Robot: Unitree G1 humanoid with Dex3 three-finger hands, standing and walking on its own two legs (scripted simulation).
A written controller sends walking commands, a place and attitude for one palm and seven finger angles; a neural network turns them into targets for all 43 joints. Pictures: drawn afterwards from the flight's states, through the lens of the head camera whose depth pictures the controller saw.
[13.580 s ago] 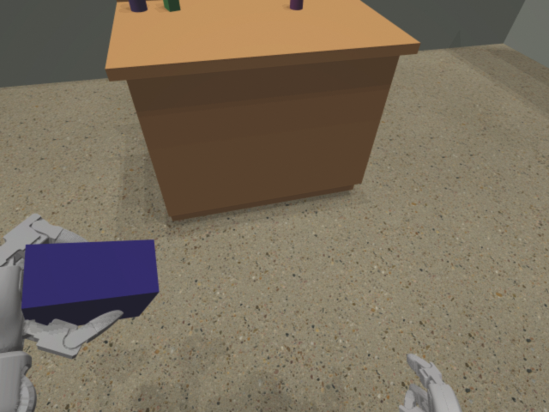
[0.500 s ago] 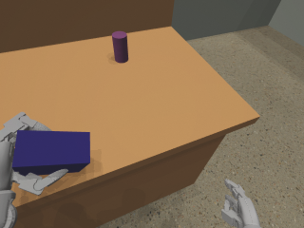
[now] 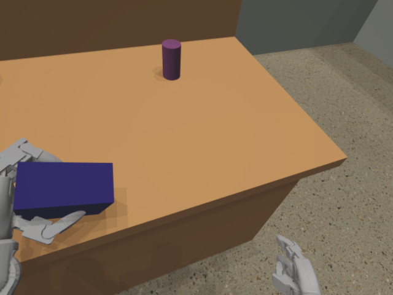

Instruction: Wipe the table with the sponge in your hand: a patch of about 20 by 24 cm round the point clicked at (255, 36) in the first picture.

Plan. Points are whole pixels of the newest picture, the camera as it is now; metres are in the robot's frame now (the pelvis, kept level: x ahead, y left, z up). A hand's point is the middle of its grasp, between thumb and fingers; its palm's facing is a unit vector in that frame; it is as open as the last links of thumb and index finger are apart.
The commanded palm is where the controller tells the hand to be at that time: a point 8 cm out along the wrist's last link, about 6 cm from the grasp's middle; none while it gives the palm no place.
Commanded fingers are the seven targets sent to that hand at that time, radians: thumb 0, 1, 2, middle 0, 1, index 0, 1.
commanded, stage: look again from close up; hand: left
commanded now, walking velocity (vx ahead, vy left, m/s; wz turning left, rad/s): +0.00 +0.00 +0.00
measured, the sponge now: (79, 192) +0.24 +0.22 +0.13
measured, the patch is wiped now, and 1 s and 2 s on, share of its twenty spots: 0.00 0.00 0.00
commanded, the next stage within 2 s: turn the palm down, sponge in hand in 0.12 s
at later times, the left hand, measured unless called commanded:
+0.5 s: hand (62, 191) +0.22 +0.23 +0.15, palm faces +0.31 -0.76 -0.57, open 10.2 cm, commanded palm +0.17 +0.27 +0.19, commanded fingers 0.00 0.10 1.30 -1.20 -1.60 -1.20 -1.60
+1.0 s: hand (69, 179) +0.22 +0.21 +0.19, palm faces +0.32 -0.50 -0.81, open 10.1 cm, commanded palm +0.18 +0.24 +0.23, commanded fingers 0.00 0.10 1.30 -1.20 -1.60 -1.20 -1.60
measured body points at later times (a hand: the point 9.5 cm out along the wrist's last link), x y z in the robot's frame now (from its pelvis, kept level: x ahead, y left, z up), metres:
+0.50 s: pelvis +0.00 -0.02 -0.01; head -0.01 -0.03 +0.44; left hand +0.20 +0.27 +0.18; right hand +0.21 -0.22 -0.07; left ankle +0.03 +0.10 -0.74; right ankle +0.02 -0.16 -0.74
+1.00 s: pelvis +0.02 -0.07 -0.01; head +0.01 -0.12 +0.44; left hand +0.20 +0.23 +0.23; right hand +0.23 -0.30 -0.10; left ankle +0.03 +0.10 -0.74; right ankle +0.02 -0.16 -0.74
